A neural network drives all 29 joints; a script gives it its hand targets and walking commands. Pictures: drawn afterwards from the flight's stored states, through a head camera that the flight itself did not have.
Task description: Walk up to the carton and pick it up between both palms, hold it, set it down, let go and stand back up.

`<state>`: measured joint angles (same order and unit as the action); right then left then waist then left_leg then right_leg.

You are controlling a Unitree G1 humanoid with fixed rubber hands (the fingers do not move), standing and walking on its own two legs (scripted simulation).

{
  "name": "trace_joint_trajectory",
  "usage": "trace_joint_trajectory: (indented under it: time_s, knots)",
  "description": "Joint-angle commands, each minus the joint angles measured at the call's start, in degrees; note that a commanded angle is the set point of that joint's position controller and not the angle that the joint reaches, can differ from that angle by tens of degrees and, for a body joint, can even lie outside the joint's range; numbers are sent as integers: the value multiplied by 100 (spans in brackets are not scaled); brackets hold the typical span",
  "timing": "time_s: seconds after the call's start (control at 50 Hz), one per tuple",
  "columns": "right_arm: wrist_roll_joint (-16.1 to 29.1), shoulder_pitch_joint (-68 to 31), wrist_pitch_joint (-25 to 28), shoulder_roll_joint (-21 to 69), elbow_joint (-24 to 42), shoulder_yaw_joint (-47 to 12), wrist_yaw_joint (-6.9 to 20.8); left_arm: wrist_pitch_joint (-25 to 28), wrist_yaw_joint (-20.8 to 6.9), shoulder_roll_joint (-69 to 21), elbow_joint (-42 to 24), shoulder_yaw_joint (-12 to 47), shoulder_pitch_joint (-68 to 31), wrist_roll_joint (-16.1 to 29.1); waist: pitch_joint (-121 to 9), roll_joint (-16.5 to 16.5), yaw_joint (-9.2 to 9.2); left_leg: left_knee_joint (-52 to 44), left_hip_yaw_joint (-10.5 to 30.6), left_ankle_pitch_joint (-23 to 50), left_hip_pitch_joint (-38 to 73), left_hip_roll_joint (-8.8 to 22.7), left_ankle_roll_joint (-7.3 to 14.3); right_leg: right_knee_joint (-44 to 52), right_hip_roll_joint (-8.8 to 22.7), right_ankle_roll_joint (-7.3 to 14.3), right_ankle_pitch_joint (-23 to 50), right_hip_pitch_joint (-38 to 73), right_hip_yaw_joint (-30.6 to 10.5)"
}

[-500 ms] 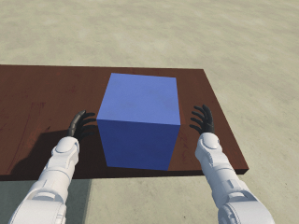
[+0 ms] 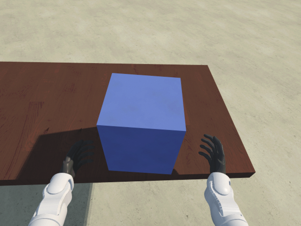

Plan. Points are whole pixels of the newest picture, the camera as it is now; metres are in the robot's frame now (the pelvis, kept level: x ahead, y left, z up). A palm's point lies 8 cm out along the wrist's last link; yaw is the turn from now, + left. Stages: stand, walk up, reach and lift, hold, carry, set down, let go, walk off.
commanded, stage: set down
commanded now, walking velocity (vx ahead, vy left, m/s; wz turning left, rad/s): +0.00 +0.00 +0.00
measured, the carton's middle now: (143, 126) +0.42 +0.01 +0.00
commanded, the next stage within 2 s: let go in 1.02 s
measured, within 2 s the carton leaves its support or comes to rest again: neither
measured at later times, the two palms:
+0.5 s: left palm (68, 186) +0.26 +0.22 -0.04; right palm (219, 184) +0.24 -0.19 -0.03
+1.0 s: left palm out of the picture +0.17 +0.24 -0.08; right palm (228, 201) +0.20 -0.21 -0.06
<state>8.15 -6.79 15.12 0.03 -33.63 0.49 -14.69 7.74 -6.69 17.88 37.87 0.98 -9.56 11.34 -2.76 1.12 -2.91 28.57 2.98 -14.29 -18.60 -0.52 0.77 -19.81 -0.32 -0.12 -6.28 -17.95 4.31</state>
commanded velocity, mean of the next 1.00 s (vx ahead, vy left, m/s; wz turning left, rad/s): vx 0.00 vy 0.00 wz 0.00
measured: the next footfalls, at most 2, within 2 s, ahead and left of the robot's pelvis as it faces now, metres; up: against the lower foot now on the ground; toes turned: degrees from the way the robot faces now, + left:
none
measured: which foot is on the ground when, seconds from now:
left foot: down 0.00-1.00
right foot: down 0.00-1.00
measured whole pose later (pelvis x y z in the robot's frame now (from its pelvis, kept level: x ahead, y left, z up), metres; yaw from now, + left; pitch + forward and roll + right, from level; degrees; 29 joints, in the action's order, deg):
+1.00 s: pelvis +0.02 +0.00 +0.00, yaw +0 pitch +0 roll -2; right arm 8.2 7.1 17.6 -6.1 -39.0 0.4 -4.0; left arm 3.4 -4.2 17.3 32.3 0.5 14.9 6.4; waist 0.3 -0.9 -2.9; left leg 28.6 3.0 -16.9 -11.9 -0.5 0.7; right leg -22.1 -0.3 0.0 -10.1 -12.4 4.3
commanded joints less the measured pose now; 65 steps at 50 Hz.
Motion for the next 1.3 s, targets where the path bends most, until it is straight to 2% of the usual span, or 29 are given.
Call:
trace_joint_trajectory:
  time_s: [0.0, 0.1, 0.16, 0.18, 0.2, 0.24, 0.28, 0.34, 0.36, 0.42, 0.44, 0.5, 0.54, 0.58, 0.62, 0.74, 0.78, 0.8, 0.84, 0.86, 0.9, 0.94, 0.98, 1.02, 1.08, 1.1, 1.12, 1.18, 1.28]
  knots:
    - [117, 70, 451, -245, 711, -554, 220, 569, -21, 687, -1697, -296, -663, -56, -812, -934, 462, -634, -401, 1613, 1331, 91, -538, 57, -88, 221, -173, 1775, -346]
    - [-10, 44, 495, -264, 668, -420, 427, 797, 169, 646, -1460, -93, -379, 51, -648, -936, 488, -726, -238, 449, 976, 132, -407, -77, -18, 287, -1037, 1587, -359]
    - [-203, -322, 406, -386, 791, -254, 432, 834, 181, 972, -1259, -95, -1079, 224, -732, -803, 346, -775, -261, -188, 548, 75, -250, -99, 76, 257, -1274, 1640, -480]
    - [-162, 171, 364, -514, 460, -261, 504, 771, 204, 881, -1025, -51, -465, 216, -496, -772, 297, -846, -208, -96, 612, 121, -264, -127, 27, 244, -1165, 1594, -409]
    - [-231, 304, 378, -319, 792, -319, 395, 865, 143, 1053, -968, -140, -361, 331, -515, -380, 305, -807, -287, -93, 446, 95, -146, -110, 138, 148, -1041, 1807, -544]
    - [-207, 175, 291, -588, 452, -200, 534, 730, 210, 918, -1006, -24, -453, 167, -587, -824, 248, -860, -252, -63, 741, 76, -264, -90, 76, 223, -1222, 1692, -460]
    - [-190, 419, 297, -482, 667, -282, 469, 712, 189, 1014, -915, -79, -180, 272, -452, -538, 262, -882, -349, 6, 596, 89, -207, -72, 96, 157, -1021, 1823, -519]
    - [-163, 536, 262, -776, 35, -235, 562, 472, 219, 696, -738, -2, 184, -6, -270, -931, 297, -837, -292, 531, 926, 101, -351, -84, -21, 258, -839, 1776, -436]
    - [-42, 733, 293, -519, 620, -450, 513, 526, 157, 1012, -1101, -218, 278, 87, -466, -672, 425, -708, -411, 706, 820, 36, -273, -72, 75, 206, -597, 1956, -534]
    - [-97, 884, 353, -634, 455, -516, 549, 445, 113, 655, -916, -129, 621, 3, -349, -572, 345, -652, -441, 1528, 1334, 27, -398, 89, 2, 223, -205, 1752, -449]
    - [-119, 753, 329, -983, 157, -451, 657, 307, 152, 563, -1040, -155, 643, -286, -326, -1052, 450, -719, -400, 1768, 1652, 95, -536, 3, -78, 322, -261, 1651, -328]
    - [-96, 997, 479, -956, 244, -415, 698, 287, 155, 553, -1218, -266, 945, -161, -511, -679, 411, -567, -482, 2303, 1784, 45, -525, 20, -171, 245, 231, 1803, -333]
    - [-212, 1139, 435, -1232, -167, -317, 883, 134, 262, 355, -1313, -203, 1172, -491, -608, -985, 382, -564, -370, 2806, 1945, 141, -681, 23, -297, 329, 230, 1774, -243]
    - [-90, 1199, 575, -1130, 316, -396, 845, 243, 171, 566, -1699, -205, 1273, -255, -889, -581, 362, -499, -439, 3163, 2051, 90, -622, 54, -256, 237, 673, 1829, -306]
    - [-249, 1205, 526, -1305, -137, -359, 981, 27, 237, 275, -1386, -316, 1598, -478, -699, -756, 488, -556, -436, 3098, 2075, 98, -656, 31, -270, 253, 659, 1744, -299]
    - [-248, 1824, 652, -1076, 617, -442, 856, 1, 70, 667, -1822, -423, 2110, -222, -562, -159, 311, -478, -583, 2916, 1939, -19, -458, 90, -182, 83, 981, 2051, -410]
    - [-370, 1749, 552, -1378, -42, -255, 1002, -194, 213, 347, -1732, -462, 2344, -582, -324, -475, 437, -583, -465, 2852, 1986, 101, -494, 24, -226, 166, 739, 1923, -366]
    - [-251, 1652, 605, -1267, 363, -377, 989, -139, 159, 493, -2045, -449, 2187, -415, -499, -368, 479, -542, -543, 2920, 1989, 74, -484, 51, -186, 137, 932, 1953, -415]
    - [-460, 1332, 390, -1545, -263, -32, 1220, -356, 382, 226, -2057, -339, 2061, -767, -390, -686, 464, -597, -436, 2741, 2077, 183, -577, 54, -290, 249, 275, 1577, -285]
    - [-472, 1724, 517, -1209, 340, -220, 1072, -175, 275, 520, -2073, -397, 2184, -446, -344, -79, 317, -599, -590, 2450, 1874, 101, -484, 98, -231, 113, 444, 1846, -350]
    - [-587, 1448, 410, -1209, 467, 74, 1139, -201, 367, 450, -2570, -261, 1887, -403, -407, -393, 240, -637, -506, 2376, 1703, 145, -450, 74, -184, 147, 444, 1833, -354]
    - [-740, 1033, 181, -1609, -515, 230, 1335, -404, 515, 179, -2166, -130, 1682, -750, 59, -793, 306, -860, -432, 1821, 1626, 203, -534, 133, -248, 245, -205, 1530, -286]
    - [-627, 1442, 266, -1236, 184, 98, 1262, -284, 458, 438, -2396, -232, 1732, -526, -181, -524, 258, -850, -565, 1462, 1305, 139, -334, 25, -199, 191, 40, 1835, -400]
    - [-752, 1070, 63, -1585, -417, 275, 1400, -495, 594, 192, -1966, -45, 1669, -639, 83, -647, 196, -1025, -530, 1033, 1071, 225, -320, -81, -292, 241, -352, 1657, -238]
    - [-802, 1049, 10, -1382, -59, 169, 1406, -516, 639, 234, -1963, -73, 1659, -654, 74, -595, 214, -1166, -557, 528, 510, 304, -131, -201, -256, 183, -260, 2144, -301]
    - [-934, 1116, -134, -1579, -580, 337, 1479, -646, 720, 152, -1540, -105, 1780, -865, 415, -706, 214, -1297, -507, 472, 612, 324, -215, -142, -286, 174, -447, 1900, -226]
    - [-796, 1180, -21, -1429, 88, 251, 1351, -535, 594, 284, -1788, -43, 1803, -522, 275, -481, 65, -1231, -570, 314, 406, 280, -88, -148, -195, 82, -98, 2192, -349]
    - [-988, 815, -169, -1644, -258, 290, 1487, -755, 624, 161, -1253, -112, 1686, -765, 430, -671, 248, -1532, -601, 60, 111, 319, -108, -213, -276, 127, -369, 2275, -242]
    - [-1045, 1054, -211, -1671, -292, 368, 1537, -896, 701, 48, -1257, -121, 1776, -813, 418, -391, 197, -1453, -563, 66, 104, 369, -38, -205, -260, 125, -251, 2235, -280]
